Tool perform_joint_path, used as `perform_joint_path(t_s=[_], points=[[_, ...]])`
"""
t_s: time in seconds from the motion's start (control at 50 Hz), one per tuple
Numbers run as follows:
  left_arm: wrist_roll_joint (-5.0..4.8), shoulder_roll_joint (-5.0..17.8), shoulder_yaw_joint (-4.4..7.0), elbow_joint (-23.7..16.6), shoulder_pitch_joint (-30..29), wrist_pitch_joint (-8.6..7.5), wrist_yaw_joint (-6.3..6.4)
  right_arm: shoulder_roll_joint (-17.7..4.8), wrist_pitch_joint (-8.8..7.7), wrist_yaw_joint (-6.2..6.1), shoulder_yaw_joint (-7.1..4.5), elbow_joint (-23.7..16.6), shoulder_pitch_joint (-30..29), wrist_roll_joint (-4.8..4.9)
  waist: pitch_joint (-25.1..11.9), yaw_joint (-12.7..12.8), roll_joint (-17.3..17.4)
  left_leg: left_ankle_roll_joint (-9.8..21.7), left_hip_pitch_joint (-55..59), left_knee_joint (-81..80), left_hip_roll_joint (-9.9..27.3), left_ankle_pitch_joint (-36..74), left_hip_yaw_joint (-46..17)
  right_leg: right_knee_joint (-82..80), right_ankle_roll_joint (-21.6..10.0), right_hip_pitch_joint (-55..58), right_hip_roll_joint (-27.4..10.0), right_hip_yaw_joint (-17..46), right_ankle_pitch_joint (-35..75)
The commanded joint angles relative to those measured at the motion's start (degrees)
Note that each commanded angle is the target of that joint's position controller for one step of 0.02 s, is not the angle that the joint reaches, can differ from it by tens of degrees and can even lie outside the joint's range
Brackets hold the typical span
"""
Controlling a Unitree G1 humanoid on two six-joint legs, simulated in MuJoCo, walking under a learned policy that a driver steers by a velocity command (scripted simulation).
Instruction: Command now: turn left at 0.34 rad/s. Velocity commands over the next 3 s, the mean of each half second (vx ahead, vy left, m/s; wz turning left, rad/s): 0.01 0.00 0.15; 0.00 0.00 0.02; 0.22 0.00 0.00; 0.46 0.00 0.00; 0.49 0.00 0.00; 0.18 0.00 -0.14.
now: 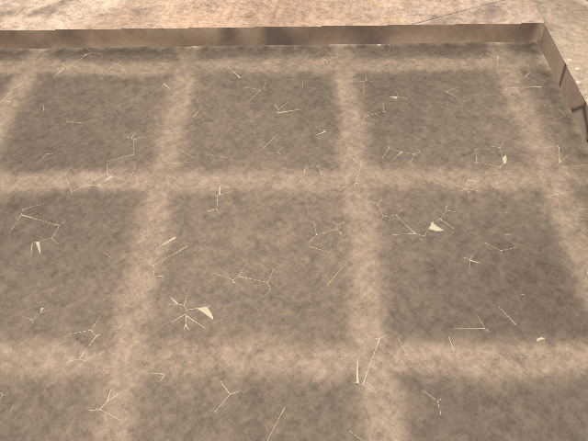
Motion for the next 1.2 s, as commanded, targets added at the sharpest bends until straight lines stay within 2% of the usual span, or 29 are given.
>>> perform_joint_path(t_s=[0.02, 0.04, 0.06, 0.08, 0.1, 0.12, 0.14, 0.16, 0.24, 0.32, 0.36, 0.38, 0.4, 0.42, 0.44, 0.46, 0.48, 0.52, 0.58, 0.76, 1.08, 1.1, 1.14, 1.16, 1.18, 1.2], points=[[0.78, 7.65, 1.58, -1.81, 7.44, -1.2, 0.83, -4.14, -0.26, -0.4, -0.5, -3.55, 0.62, 0.99, -3.19, 2.35, -1.63, 0.51, -3.42, 0.09, 8.26, -20.15, -11.41, -20.46, -3.63, 11.53, -6.99, 7.31, 0.9], [1.75, 12.94, 2.41, -4.3, 4.12, -1.21, 0.8, -2.03, -0.66, -0.61, 0.06, -4.83, 0.96, 1.83, -2.76, 1.51, -13.42, -2.21, -11.4, 12.98, -0.89, -23.99, 0.68, -25.94, -9.01, 11.93, -22.2, 25.63, -2.79], [2.38, 12.28, 2.38, -4.24, 1.65, -1.23, 0.23, -6.4, -1.15, -0.83, -0.93, -4.26, -0.42, -0.38, 0.23, 1.42, -9.98, -2.82, -10.27, 23.76, 0.37, -26.54, 2.84, -23.72, -13.19, 3.45, -24.64, 26.2, 7.05], [1.88, 8.59, 1.37, -4.56, 0.11, -1.62, -0.1, -6.31, -1.35, -0.48, -0.98, -3.57, 0.65, -0.52, -0.01, -0.35, -6.57, -2.83, -6.78, 28.96, 1.59, -23.67, 1.26, -21.91, -13.08, 1.44, -21.59, 21.6, 14.09], [1.37, 6.49, 0.79, -4.59, -2.06, -1.96, -0.43, -5.56, -1.26, -0.15, -0.81, -2.38, 2.37, -0.35, 0.31, -1.93, -5.42, -3.17, -5.57, 32.05, 1.9, -20.27, 1.59, -20.32, -11.16, 1.39, -17.48, 15.34, 19.1], [1.17, 6.22, 0.62, -4.9, -2.65, -2.19, -0.57, -5.21, -0.98, 0.0, -0.67, -1.61, 3.58, -0.41, -0.8, -2.14, -7.33, -3.63, -5.47, 34.26, 1.77, -18.66, 2.15, -19.09, -9.7, 3.59, -14.65, 11.42, 23.31], [1.08, 6.03, 0.47, -4.84, -1.83, -2.37, -0.55, -4.98, -0.68, 0.15, -0.49, -0.94, 4.25, -0.5, -1.3, -1.58, -9.11, -4.26, -6.09, 35.6, 1.71, -18.8, 2.87, -17.77, -9.64, 5.96, -13.49, 9.14, 29.92], [1.04, 5.85, 0.33, -4.37, -0.11, -2.48, -0.67, -4.7, -0.44, 0.15, -0.22, -0.75, 3.67, -0.4, -1.88, -0.71, -9.05, -4.95, -6.23, 34.74, 2.0, -19.21, 3.33, -16.5, -9.77, 8.32, -13.07, 7.78, 35.38], [0.88, 6.47, 0.18, -1.64, 5.49, -2.48, -0.69, -2.56, 0.2, -0.37, 1.5, -1.02, -1.38, 0.59, -3.19, 2.63, -9.95, -6.69, -3.8, 21.62, 4.81, -20.62, 6.37, -13.19, -9.98, 16.58, -13.34, 6.77, 44.07], [1.23, 7.85, 0.5, 0.3, 7.03, -1.57, -1.0, -2.68, 0.28, -1.29, 2.34, 0.31, -2.12, 1.88, -3.07, 3.7, -12.33, -5.3, 4.28, 7.0, 5.57, -19.39, 10.45, -10.8, -9.59, 16.51, -13.17, 7.75, 47.79], [0.73, 7.93, 0.59, 1.04, 5.7, -1.34, -0.99, -2.34, -0.35, -1.85, 2.76, 2.28, 0.83, 1.6, -3.08, 1.4, -10.05, -4.01, 12.45, -6.75, 7.3, -5.23, 9.84, -9.56, -7.22, 13.74, -12.62, 7.62, 45.25], [0.66, 6.9, 0.26, 1.05, 5.84, -1.68, -1.08, -3.77, -0.89, -2.24, 2.62, 2.83, 1.12, 0.98, -4.16, 1.59, -8.16, -3.23, 18.54, -9.27, 10.2, 0.06, 6.24, -9.91, -5.16, 10.07, -12.25, 7.98, 39.15], [0.54, 5.72, -0.08, 0.46, 6.24, -2.17, -1.43, -6.4, -1.54, -2.55, 2.41, 2.87, 1.31, 0.03, -6.12, 2.67, -3.67, -2.16, 24.95, -6.19, 15.97, 9.98, 0.95, -9.25, -3.39, 4.89, -10.51, 6.4, 29.68], [-0.04, 3.63, -0.47, 1.43, 7.98, -2.13, -1.59, -6.68, -1.66, -2.25, 2.58, 3.98, -1.51, 0.69, -3.62, 5.22, 3.02, 0.47, 21.33, -1.95, 17.6, 17.5, 0.99, -14.44, -2.76, 4.69, -6.74, 3.29, 17.31], [0.5, 4.41, -0.51, 3.03, 6.77, -1.79, -1.22, -3.84, -1.88, -1.71, 3.19, 4.0, -2.75, 1.09, -2.58, 3.4, 2.64, 0.73, 18.35, -2.15, 16.79, 11.76, 1.4, -15.87, -2.33, 7.57, -5.96, 2.84, 14.55], [0.7, 5.87, -0.03, 3.6, 4.97, -1.53, -1.07, -3.51, -2.13, -1.51, 3.28, 4.38, -2.66, 0.91, -0.01, 2.08, 1.66, -0.04, 16.09, -3.11, 15.18, 7.66, 2.2, -14.92, -2.3, 7.79, -5.94, 2.88, 16.54], [0.61, 6.23, 0.12, 3.9, 4.01, -1.38, -1.18, -3.52, -2.21, -1.67, 3.47, 5.43, -1.59, 0.66, -0.21, 1.71, 1.47, -0.49, 14.95, -4.12, 14.5, 5.77, 2.51, -14.41, -2.49, 9.49, -6.46, 2.99, 18.86], [0.55, 5.51, 0.06, 5.08, 4.68, -1.08, -1.46, -3.73, -2.51, -2.19, 3.66, 7.5, -0.21, 0.83, 0.53, 2.3, 2.51, -0.83, 13.89, -4.98, 14.03, 4.61, 2.73, -14.32, -2.54, 10.51, -6.95, 3.05, 20.02], [0.58, 4.57, -0.28, 7.6, 5.37, -0.93, -1.33, -3.19, -2.69, -2.22, 4.03, 8.77, -0.67, 0.87, 1.26, 2.58, 0.53, -0.65, 13.17, -5.71, 14.11, 2.55, 2.52, -14.99, -2.16, 10.61, -6.83, 2.9, 18.25], [0.55, 3.74, -0.97, 12.64, 5.44, -0.59, -1.23, -2.67, -3.06, -2.33, 4.94, 12.55, 0.59, 0.8, 2.37, 2.72, -1.08, -0.28, 11.0, -7.58, 13.83, -2.5, 2.08, -15.59, -1.56, 10.77, -6.97, 2.79, 15.31], [0.45, 1.65, -2.21, 17.51, 7.67, -0.71, -0.84, -0.22, -3.21, -2.46, 5.99, 16.14, 4.92, 0.79, 2.88, 2.48, -1.36, -0.08, 10.22, -7.27, 13.11, -3.32, 2.72, -14.87, -1.29, 8.87, -7.25, 2.62, 14.5], [0.54, 1.36, -2.3, 17.75, 8.15, -0.69, -0.85, -0.17, -3.15, -2.45, 5.99, 16.34, 5.58, 0.72, 1.68, 2.36, -1.09, 0.13, 10.57, -7.92, 12.71, -8.51, 2.66, -14.75, -1.38, 9.11, -6.6, 2.17, 10.61], [0.87, 1.93, -1.86, 17.23, 8.05, -0.45, -1.0, -2.53, -2.58, -2.43, 4.91, 16.22, 6.51, 0.72, 2.81, 1.98, 1.29, 2.19, 8.9, -8.49, 12.12, -26.06, 0.88, -10.04, -2.29, 5.95, -3.21, -0.51, -2.66], [1.26, 1.86, -1.73, 16.54, 7.28, -0.33, -1.28, -3.46, -2.21, -2.28, 4.35, 16.13, 7.65, 0.58, 4.86, 1.32, 2.71, 3.93, 7.92, -9.78, 13.41, -35.65, -2.02, -6.82, -2.83, 1.58, -1.74, -1.55, -8.58], [1.7, 1.1, -1.8, 15.5, 5.74, -0.36, -1.64, -3.98, -1.98, -2.14, 3.88, 16.29, 9.68, 0.49, 7.37, 0.22, 4.34, 5.94, 7.86, -12.3, 16.26, -42.48, -6.53, -2.7, -3.04, -3.38, -0.67, -2.8, -10.19], [2.25, -0.61, -2.16, 14.49, 4.79, -0.69, -1.99, -4.55, -1.95, -2.07, 3.39, 16.65, 11.61, 0.4, 8.91, -0.41, 6.65, 8.27, 8.37, -14.9, 20.37, -46.27, -11.88, 2.06, -2.98, -6.51, -0.55, -5.17, -7.83]])
Next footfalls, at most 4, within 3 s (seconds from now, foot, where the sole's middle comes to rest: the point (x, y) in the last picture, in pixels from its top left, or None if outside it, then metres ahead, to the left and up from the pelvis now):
0.02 right None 0.04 -0.11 -0.77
0.38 left None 0.00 0.10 -0.77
1.82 left None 0.42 0.05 -0.77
2.38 right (335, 328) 0.75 -0.08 -0.77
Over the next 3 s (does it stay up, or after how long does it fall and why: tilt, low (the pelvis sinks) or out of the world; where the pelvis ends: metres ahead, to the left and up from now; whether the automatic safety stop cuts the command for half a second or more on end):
stays up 0.80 0.01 0.00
